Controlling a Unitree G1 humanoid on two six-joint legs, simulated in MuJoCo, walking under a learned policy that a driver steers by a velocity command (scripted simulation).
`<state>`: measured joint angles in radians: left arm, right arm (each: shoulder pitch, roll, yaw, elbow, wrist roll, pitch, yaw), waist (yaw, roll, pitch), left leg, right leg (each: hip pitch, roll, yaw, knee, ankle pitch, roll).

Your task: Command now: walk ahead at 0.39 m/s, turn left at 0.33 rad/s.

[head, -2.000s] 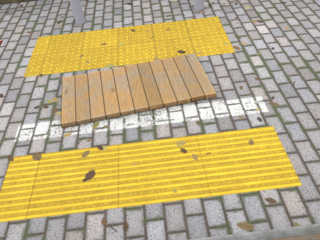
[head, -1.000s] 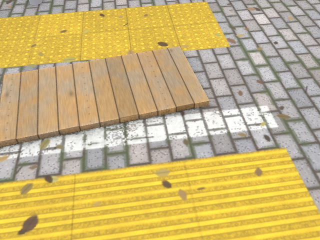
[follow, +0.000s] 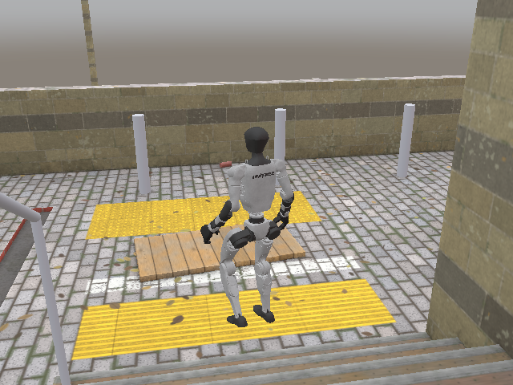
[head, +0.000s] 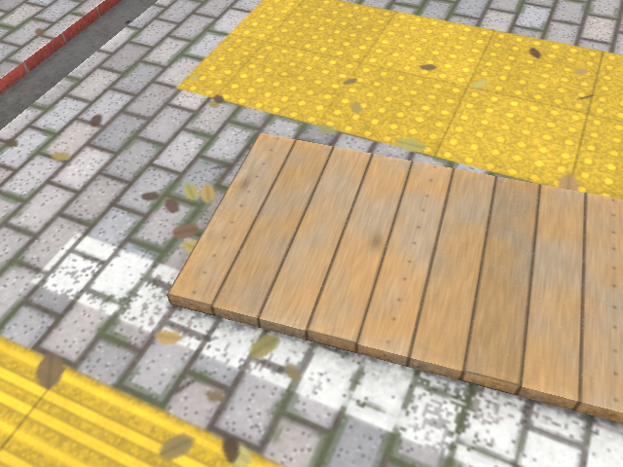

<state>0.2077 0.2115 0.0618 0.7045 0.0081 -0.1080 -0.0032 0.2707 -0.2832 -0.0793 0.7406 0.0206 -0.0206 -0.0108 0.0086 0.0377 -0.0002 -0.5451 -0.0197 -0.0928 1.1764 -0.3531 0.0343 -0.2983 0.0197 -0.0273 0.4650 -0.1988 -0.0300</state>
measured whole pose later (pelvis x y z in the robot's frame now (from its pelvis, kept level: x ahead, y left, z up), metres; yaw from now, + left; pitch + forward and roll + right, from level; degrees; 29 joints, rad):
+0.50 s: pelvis +0.12 +0.03 +0.00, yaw -10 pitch +3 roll +0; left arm 0.22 0.30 0.08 0.72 -0.02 0.05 0.04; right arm 0.10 -0.22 -0.05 0.73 -0.02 -0.01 -0.04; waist 0.01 -0.03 0.03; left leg -0.35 0.04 0.08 0.42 -0.12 0.02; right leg -0.56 -0.04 0.02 1.05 -0.42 0.08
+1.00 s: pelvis +0.10 -0.01 +0.01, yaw -28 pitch +3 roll +3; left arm 0.20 0.29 0.06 0.61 -0.01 0.03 0.03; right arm 0.09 -0.30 -0.09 0.76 0.00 0.02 -0.04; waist 0.01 0.01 0.02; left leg -0.50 -0.03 -0.09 0.89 -0.33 -0.07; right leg -0.34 0.07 0.14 0.47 -0.17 -0.06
